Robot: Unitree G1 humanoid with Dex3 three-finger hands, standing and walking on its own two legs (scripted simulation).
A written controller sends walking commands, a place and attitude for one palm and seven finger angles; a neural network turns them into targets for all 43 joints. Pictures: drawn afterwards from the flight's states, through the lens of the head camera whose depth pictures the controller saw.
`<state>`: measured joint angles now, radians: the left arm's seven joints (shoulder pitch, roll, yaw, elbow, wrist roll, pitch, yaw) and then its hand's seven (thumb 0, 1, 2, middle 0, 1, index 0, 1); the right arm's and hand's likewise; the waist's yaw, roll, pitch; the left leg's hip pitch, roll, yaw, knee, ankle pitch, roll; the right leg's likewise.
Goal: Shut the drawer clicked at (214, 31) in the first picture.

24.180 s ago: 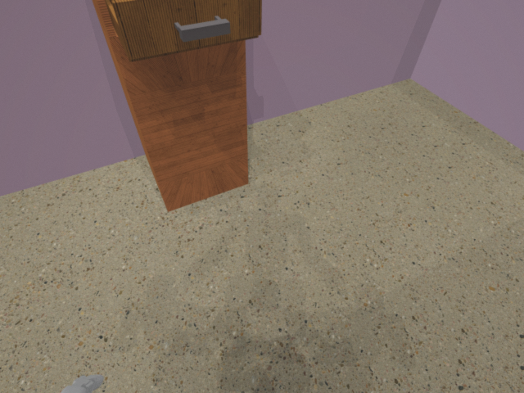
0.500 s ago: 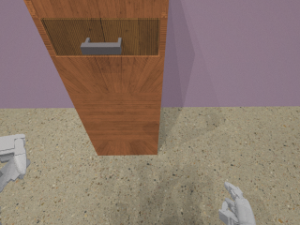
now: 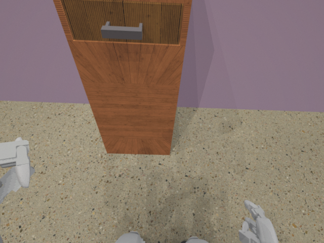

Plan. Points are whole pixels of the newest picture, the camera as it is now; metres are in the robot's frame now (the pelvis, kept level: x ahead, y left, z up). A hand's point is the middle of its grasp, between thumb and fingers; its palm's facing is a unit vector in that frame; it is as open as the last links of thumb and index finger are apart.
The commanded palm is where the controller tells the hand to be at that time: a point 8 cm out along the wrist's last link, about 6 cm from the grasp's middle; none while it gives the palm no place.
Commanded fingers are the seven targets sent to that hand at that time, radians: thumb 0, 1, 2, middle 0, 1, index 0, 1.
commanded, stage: step back with the hand held close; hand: left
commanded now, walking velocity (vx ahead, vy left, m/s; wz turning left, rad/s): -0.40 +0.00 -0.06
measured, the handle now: (123, 28) +0.72 +0.17 +0.16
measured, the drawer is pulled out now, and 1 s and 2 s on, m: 0.00 0.00 0.00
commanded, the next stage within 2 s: stop stepping back and stand still in 0.22 s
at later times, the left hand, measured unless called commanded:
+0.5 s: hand (0, 231) +0.11 +0.22 +0.18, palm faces +0.25 -0.85 -0.46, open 3.2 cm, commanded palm +0.05 +0.27 +0.20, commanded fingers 0.00 0.90 0.90 -1.40 -1.60 -1.40 -1.60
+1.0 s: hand out of the picture +0.04 +0.23 +0.19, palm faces +0.36 -0.84 -0.41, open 3.3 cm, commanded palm -0.02 +0.28 +0.20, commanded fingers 0.00 0.90 0.90 -1.40 -1.60 -1.40 -1.60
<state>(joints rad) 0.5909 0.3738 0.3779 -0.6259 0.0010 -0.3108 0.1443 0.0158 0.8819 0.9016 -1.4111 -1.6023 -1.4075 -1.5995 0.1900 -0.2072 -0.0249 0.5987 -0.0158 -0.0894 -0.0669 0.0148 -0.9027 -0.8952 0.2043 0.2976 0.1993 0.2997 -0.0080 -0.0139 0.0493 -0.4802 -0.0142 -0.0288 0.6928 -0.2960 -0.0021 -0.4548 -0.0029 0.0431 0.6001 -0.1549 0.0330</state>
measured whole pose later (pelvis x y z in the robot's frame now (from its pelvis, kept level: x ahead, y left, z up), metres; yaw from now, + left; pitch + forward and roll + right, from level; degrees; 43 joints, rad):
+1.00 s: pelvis -0.16 +0.01 +0.01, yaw -3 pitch -1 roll +1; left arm 0.59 0.35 0.35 -0.51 -0.02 -0.23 0.15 0.02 0.88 0.90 -1.41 -1.60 -1.41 -1.60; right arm 0.27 -0.22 0.00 0.66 -0.02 -0.13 -0.10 0.02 -0.90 -0.90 0.20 0.30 0.20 0.30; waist -0.02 -0.02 -0.04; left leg -0.26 0.05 0.05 0.55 -0.25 -0.03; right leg -0.28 -0.03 -0.07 0.60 -0.30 -0.02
